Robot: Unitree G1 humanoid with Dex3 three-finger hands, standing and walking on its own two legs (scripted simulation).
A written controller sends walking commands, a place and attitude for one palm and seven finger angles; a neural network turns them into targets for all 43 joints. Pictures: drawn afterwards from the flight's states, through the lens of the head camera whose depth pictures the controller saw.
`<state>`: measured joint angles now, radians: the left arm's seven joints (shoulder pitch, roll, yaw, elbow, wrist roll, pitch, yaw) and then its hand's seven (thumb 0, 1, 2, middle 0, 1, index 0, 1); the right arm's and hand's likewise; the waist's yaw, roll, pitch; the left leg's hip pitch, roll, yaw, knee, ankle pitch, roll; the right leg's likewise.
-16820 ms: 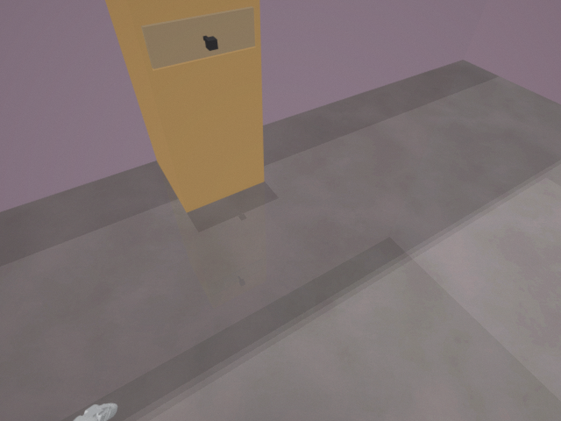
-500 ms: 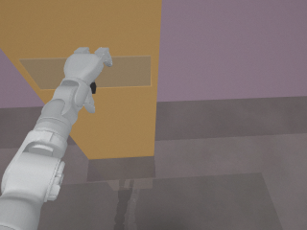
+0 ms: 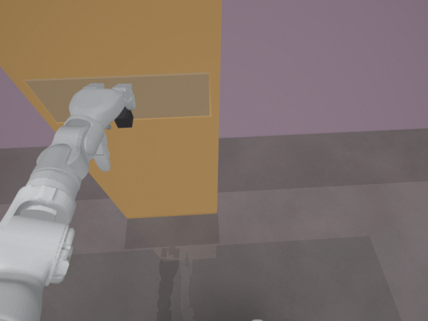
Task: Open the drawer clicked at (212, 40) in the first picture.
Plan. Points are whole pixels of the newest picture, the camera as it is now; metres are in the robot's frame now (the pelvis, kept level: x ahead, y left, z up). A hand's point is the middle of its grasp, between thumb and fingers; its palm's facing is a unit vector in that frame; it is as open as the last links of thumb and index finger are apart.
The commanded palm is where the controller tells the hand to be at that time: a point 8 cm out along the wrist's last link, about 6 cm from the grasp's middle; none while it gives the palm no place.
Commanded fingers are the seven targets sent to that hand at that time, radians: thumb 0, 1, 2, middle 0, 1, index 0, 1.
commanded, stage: lower the fingers behind the handle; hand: left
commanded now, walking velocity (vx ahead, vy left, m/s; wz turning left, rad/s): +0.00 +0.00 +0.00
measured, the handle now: (124, 112) +0.55 +0.19 +0.02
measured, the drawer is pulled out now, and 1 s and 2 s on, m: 0.00 0.00 0.00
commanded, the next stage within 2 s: close the thumb around the handle in 1.44 s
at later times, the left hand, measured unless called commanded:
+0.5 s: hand (113, 120) +0.50 +0.20 +0.05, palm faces -0.15 +0.01 -0.99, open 13.9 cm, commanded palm +0.48 +0.21 +0.09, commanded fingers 0.00 -0.50 0.30 -0.30 -1.20 -0.30 -1.20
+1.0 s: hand (121, 128) +0.51 +0.20 +0.01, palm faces -0.06 -0.02 -1.00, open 13.7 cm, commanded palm +0.49 +0.20 +0.05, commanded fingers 0.00 -0.50 0.30 -0.30 -1.20 -0.30 -1.20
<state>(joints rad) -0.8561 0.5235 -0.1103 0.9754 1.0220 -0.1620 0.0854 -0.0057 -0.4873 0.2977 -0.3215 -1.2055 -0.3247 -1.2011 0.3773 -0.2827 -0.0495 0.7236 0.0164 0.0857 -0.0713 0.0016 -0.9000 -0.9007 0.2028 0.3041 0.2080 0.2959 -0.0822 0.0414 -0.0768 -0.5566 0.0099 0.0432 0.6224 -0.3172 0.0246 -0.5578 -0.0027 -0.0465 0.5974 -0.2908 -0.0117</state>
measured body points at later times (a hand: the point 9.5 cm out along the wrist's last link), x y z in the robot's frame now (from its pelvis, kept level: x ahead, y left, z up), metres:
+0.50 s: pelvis -0.01 +0.00 -0.01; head +0.08 -0.02 +0.44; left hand +0.50 +0.20 +0.11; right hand +0.00 -0.26 -0.14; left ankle -0.02 +0.10 -0.72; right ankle -0.01 -0.11 -0.72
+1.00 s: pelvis +0.00 +0.01 -0.02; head +0.11 +0.00 +0.42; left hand +0.51 +0.20 +0.07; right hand -0.01 -0.26 -0.15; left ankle -0.02 +0.10 -0.72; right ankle -0.01 -0.11 -0.72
